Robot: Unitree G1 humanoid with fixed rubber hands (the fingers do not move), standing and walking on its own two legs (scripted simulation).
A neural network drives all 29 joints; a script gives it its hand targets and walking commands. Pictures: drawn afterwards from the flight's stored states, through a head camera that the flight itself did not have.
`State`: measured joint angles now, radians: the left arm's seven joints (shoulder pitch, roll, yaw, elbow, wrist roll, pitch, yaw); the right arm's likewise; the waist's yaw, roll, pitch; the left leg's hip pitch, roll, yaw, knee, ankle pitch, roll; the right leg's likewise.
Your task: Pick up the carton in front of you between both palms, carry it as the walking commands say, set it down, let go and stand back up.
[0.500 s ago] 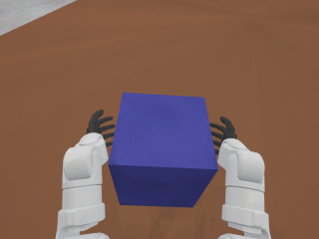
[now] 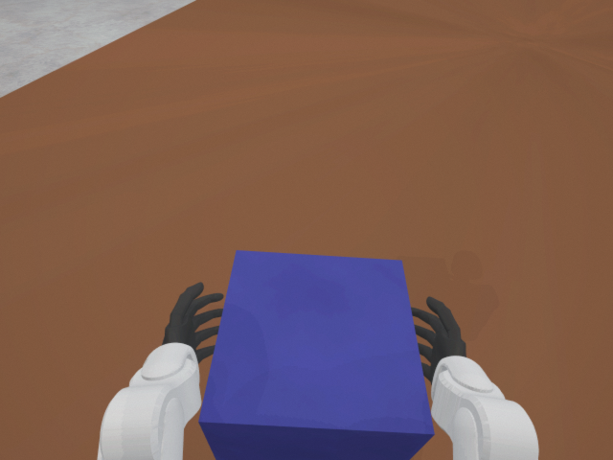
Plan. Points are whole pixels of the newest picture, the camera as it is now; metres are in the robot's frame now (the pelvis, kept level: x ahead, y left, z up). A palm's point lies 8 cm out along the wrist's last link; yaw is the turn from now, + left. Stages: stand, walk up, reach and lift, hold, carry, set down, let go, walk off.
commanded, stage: carry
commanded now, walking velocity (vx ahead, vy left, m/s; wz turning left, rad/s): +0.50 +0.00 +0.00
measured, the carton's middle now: (311, 374) +0.26 +0.01 +0.00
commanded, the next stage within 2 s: none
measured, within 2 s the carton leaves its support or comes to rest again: neither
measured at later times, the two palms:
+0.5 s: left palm (226, 180) +0.56 +0.16 +0.08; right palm (400, 207) +0.51 -0.13 +0.08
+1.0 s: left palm (251, 118) +0.76 +0.15 +0.09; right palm (392, 131) +0.76 -0.15 +0.08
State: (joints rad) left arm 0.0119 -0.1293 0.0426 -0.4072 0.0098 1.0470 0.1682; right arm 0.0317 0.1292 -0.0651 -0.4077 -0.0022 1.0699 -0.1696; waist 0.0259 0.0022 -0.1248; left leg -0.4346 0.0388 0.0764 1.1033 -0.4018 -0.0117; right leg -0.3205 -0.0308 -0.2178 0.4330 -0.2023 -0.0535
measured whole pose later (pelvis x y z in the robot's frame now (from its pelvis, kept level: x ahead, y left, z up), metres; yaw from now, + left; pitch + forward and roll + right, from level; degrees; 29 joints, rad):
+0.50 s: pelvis +0.31 +0.05 +0.01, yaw -5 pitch +4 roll -1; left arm 0.08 -0.13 0.03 -0.47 0.04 1.13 0.15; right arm 0.10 0.14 -0.05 -0.45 -0.01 1.14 -0.16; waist -0.06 0.00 -0.14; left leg -0.26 0.04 0.24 0.36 -0.18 0.06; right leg -0.54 -0.08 -0.10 0.95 -0.30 0.00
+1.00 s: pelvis +0.54 +0.00 +0.00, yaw -2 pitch +3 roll -1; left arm 0.08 -0.14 0.03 -0.53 0.02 1.13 0.15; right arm 0.09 0.14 -0.03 -0.52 -0.03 1.16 -0.15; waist 0.01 0.03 -0.13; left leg -0.17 0.08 0.13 0.46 -0.33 -0.03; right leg -0.33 -0.05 -0.24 0.45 -0.18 -0.05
